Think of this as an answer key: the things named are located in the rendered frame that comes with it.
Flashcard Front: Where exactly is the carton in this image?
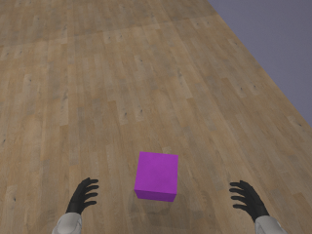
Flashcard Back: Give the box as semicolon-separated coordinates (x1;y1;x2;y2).
134;151;178;202

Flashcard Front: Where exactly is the right robot hand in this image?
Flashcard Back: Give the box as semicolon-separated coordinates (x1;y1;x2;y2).
229;180;269;223

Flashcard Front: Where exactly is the right robot forearm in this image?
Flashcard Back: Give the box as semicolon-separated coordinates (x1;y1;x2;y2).
254;215;289;234

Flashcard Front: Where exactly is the left robot forearm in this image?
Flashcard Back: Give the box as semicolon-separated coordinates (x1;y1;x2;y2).
52;213;83;234

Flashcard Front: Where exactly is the left robot hand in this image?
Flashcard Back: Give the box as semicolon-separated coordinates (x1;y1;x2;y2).
65;177;99;215

